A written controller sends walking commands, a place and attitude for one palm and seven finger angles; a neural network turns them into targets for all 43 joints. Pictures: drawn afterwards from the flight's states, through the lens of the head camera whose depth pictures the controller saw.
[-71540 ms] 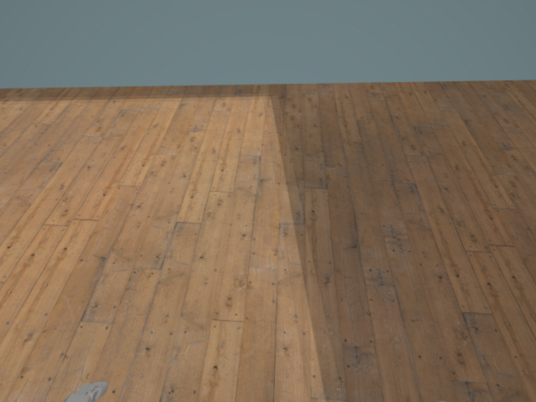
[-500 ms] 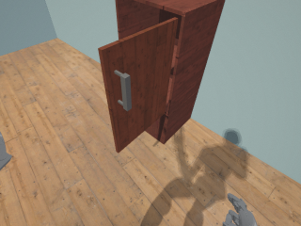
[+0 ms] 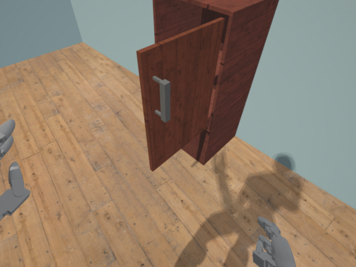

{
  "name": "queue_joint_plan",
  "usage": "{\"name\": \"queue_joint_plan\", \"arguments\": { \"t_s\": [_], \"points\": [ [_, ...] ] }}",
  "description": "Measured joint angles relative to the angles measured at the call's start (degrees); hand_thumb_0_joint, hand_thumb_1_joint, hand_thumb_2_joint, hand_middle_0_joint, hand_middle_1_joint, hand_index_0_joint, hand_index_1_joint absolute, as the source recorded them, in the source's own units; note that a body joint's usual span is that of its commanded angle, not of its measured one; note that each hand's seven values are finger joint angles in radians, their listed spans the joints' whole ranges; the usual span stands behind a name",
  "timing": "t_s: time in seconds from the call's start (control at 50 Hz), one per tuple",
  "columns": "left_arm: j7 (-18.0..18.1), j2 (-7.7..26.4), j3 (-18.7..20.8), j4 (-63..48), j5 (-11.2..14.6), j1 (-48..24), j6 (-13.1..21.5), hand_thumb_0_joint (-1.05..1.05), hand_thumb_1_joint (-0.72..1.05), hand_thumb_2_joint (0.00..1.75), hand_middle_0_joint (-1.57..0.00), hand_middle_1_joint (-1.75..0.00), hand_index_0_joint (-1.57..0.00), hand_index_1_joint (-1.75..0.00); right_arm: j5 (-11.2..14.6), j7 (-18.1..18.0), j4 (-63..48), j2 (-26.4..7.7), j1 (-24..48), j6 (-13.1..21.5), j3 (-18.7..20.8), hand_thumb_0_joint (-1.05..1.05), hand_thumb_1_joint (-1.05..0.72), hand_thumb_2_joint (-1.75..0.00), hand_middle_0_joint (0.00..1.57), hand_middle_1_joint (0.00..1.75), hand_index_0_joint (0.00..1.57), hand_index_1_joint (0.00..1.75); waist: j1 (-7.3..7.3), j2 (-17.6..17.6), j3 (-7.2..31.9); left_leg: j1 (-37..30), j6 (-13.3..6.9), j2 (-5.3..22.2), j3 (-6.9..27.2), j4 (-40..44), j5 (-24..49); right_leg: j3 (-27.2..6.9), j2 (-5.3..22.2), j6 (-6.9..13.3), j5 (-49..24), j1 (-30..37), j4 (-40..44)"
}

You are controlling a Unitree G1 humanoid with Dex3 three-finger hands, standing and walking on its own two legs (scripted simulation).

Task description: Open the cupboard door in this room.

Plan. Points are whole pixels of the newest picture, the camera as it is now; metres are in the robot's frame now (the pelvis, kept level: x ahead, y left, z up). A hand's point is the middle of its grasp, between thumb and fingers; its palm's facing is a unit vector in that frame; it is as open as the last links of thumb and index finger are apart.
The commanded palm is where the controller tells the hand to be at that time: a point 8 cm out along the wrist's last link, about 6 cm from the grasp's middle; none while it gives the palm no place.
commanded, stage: stop stepping back and stand still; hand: left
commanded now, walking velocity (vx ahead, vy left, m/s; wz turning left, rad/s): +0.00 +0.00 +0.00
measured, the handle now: (160, 99) +0.62 +0.09 +0.02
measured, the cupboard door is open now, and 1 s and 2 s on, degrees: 90 90 90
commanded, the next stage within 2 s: let the arm hang, fingers relaxed in 0.86 s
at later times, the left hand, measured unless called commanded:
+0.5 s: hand (2, 203) +0.18 +0.29 +0.15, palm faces +0.45 -0.75 -0.48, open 7.4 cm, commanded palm +0.12 +0.32 +0.18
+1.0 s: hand (22, 197) +0.21 +0.29 +0.12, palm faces +0.38 -0.79 -0.48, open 7.4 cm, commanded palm none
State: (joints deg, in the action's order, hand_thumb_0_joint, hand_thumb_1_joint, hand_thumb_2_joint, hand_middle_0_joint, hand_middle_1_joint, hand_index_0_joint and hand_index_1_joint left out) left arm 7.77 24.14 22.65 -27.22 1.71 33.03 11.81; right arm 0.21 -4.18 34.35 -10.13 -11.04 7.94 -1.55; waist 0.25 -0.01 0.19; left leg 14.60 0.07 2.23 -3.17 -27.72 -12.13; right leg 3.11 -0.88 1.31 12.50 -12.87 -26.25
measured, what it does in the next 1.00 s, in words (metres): stands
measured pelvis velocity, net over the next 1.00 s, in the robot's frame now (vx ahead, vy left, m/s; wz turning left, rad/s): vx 0.01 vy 0.02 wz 0.06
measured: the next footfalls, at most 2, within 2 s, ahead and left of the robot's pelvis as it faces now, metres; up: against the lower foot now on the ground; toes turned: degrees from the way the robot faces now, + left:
none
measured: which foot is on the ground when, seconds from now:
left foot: down 0.00-1.00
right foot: down 0.00-1.00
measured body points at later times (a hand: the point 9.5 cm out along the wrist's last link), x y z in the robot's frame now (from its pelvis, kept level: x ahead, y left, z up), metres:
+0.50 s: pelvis -0.01 +0.02 +0.00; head +0.00 +0.02 +0.45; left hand +0.15 +0.33 +0.18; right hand +0.16 -0.21 -0.09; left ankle +0.03 +0.12 -0.74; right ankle +0.02 -0.10 -0.74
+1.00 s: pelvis +0.01 +0.02 +0.00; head +0.03 +0.02 +0.45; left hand +0.18 +0.33 +0.15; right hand +0.20 -0.21 -0.08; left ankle +0.03 +0.12 -0.74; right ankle +0.02 -0.10 -0.74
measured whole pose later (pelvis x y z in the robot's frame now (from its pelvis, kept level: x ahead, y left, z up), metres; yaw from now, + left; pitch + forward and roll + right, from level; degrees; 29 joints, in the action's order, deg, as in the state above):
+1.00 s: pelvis +0.01 +0.02 +0.00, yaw +3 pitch +1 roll -1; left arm 6.2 23.0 18.2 -16.4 0.9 27.7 12.3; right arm 0.6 -2.5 38.7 -13.1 -10.3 9.2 0.3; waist -0.9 1.3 0.0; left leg 16.3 -1.5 -0.5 -1.0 -26.1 -11.3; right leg 1.4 -0.6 0.2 12.2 -13.2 -24.1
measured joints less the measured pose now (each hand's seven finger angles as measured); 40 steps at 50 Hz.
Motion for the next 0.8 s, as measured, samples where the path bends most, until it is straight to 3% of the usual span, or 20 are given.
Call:
{"name": "queue_joint_plan", "arguments": {
  "t_s": [0.16,0.26,0.36,0.5,0.64,0.8],
  "points": [
    [0.76,-2.93,-0.61,3.05,-0.72,-2.94,-1.09,0.01,0.89,0.9,-0.21,-0.3,-0.21,-0.3,-0.46,-0.65,1.39,-1.08,-2.29,-0.47,0.1,0.01,-0.91,-0.9,0.2,0.3,0.21,0.3,-2.0,-0.1,-0.42,1.18,-0.98,-0.54,0.72,0.56,1.53,0.25,0.17,-1.05,-1.72,0.14,2.56],
    [1.18,-3.05,-1.13,1.9,-1.48,-4.49,-1.59,0.01,0.89,0.9,-0.21,-0.3,-0.21,-0.3,-0.42,-1.07,1.79,-0.81,-3.74,0.45,0.07,0.01,-0.91,-0.9,0.2,0.3,0.2,0.3,-1.08,-1.31,-1.29,0.04,-1.64,-2.53,1.32,3.17,3.26,-1.69,0.63,-1.82,-0.48,0.05,1.41],
    [0.97,-1.53,-0.24,0.45,-1.53,-2.17,-0.06,0.01,0.89,0.9,-0.21,-0.3,-0.21,-0.3,-0.54,-0.66,1.9,-0.38,-3.89,1.01,-0.06,0.02,-0.91,-0.9,0.2,0.3,0.2,0.3,-0.21,-0.81,-1.07,-0.32,-1.65,-3.0,1.7,3.51,3.33,-2.2,0.6,-1.18,-1.85,0.62,2.02],
    [0.56,-1.97,-0.31,3.23,-0.87,-1.38,0.65,0.01,0.89,0.9,-0.21,-0.3,-0.21,-0.3,-0.47,-0.24,2.94,-1.16,-2.41,0.81,0.63,0.02,-0.91,-0.9,0.2,0.3,0.21,0.3,-0.87,1.29,-0.57,0.83,-1.39,-1.78,1.66,2.24,2.16,-2.33,-0.64,-0.92,-2.58,0.94,4.26],
    [0.42,-2.78,-1.41,3.46,-0.58,-2.54,-0.58,0.01,0.89,0.9,-0.21,-0.3,-0.21,-0.3,-0.27,-0.66,2.6,-1.78,-1.29,0.76,1.06,0.02,-0.91,-0.9,0.2,0.3,0.2,0.3,-0.92,0.46,-1.03,-0.04,-1.41,-2.22,1.63,3.11,2.02,-2.35,-0.21,-1.0,-1.7,1.27,3.88],
    [0.37,-1.47,-0.72,1.35,-0.14,-1.38,0.13,0.01,0.89,0.9,-0.21,-0.3,-0.21,-0.3,-0.23,-0.59,1.16,-1.82,-0.19,0.17,1.27,0.01,-0.91,-0.9,0.2,0.3,0.2,0.3,-0.58,0.11,-0.89,-0.24,-1.25,-2.06,1.67,3.06,1.34,-2.35,-0.38,-0.9,-1.33,1.71,4.38]
  ]
}}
